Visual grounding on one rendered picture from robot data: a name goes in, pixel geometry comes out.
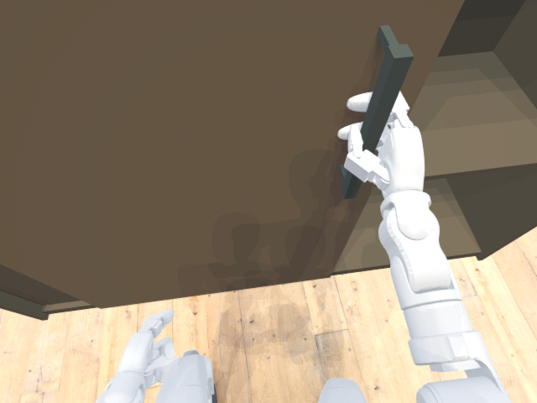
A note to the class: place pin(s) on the right robot hand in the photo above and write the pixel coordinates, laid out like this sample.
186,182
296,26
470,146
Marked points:
400,149

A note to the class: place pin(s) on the robot right upper arm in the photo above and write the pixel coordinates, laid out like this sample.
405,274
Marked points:
468,390

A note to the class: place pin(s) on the wardrobe door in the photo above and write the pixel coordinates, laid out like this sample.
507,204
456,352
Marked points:
17,284
158,149

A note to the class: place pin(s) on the robot right forearm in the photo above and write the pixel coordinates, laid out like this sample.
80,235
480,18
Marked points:
440,329

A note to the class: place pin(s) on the robot thigh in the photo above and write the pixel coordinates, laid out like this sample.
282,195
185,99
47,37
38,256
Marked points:
338,390
192,384

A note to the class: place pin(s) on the handle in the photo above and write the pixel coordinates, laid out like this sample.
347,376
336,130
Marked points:
395,66

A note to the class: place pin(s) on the robot right thigh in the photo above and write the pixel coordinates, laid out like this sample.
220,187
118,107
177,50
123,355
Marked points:
338,390

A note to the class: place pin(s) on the robot left forearm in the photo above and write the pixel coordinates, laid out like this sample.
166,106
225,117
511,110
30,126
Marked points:
127,387

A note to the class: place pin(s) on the robot left thigh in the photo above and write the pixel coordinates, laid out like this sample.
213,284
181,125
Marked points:
192,384

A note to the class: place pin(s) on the left robot hand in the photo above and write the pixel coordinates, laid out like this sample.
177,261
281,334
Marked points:
143,357

